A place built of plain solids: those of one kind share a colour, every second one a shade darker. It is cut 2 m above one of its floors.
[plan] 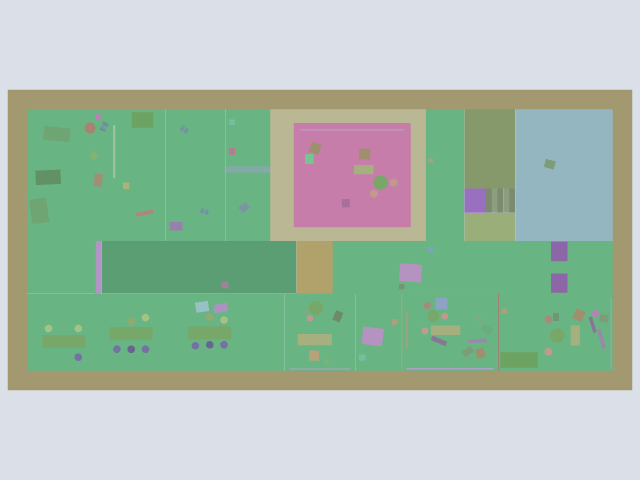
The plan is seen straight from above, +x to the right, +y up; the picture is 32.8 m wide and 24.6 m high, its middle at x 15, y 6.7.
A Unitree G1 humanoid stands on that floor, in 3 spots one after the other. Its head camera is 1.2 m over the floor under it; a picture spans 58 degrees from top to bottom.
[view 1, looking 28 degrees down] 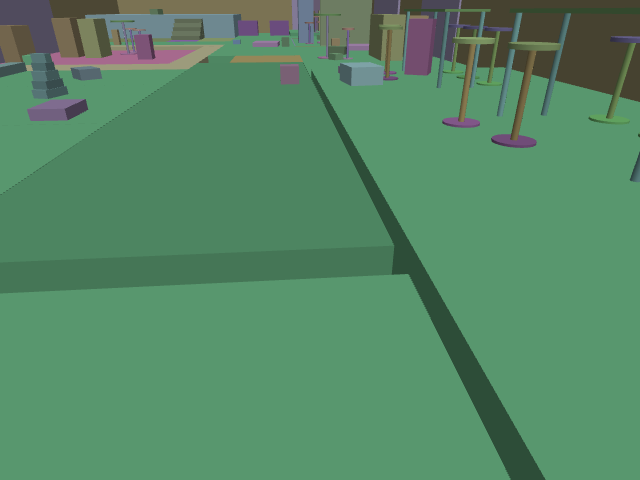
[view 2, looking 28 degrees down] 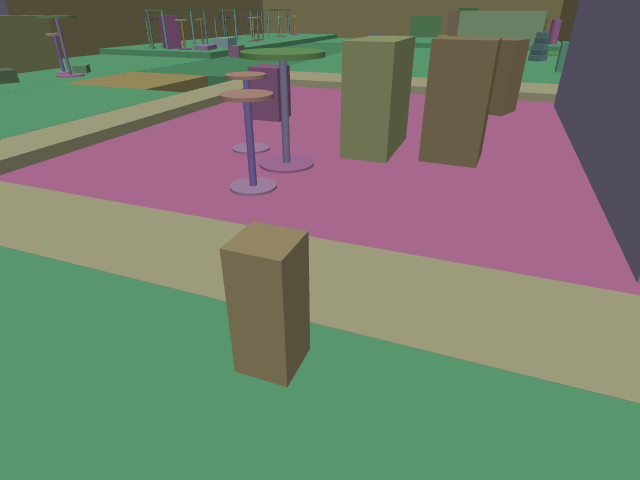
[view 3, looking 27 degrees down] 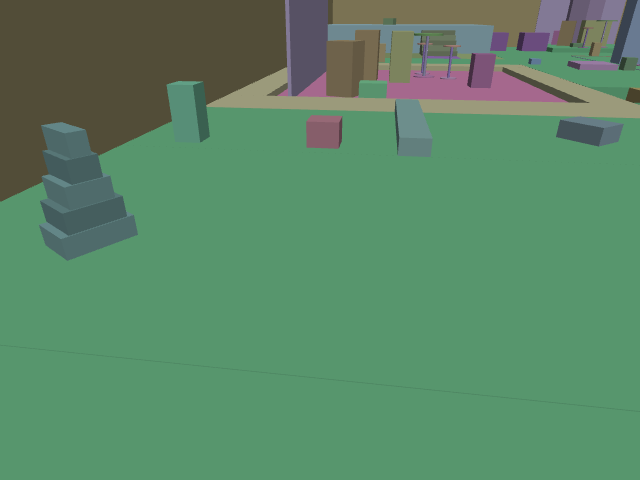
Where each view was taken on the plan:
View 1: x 1.67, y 4.57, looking -5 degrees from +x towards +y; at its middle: floor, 2.56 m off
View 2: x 21.78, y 11.40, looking -159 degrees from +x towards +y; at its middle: floor_rim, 2.56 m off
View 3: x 5.90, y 10.65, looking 8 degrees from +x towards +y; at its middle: floor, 2.64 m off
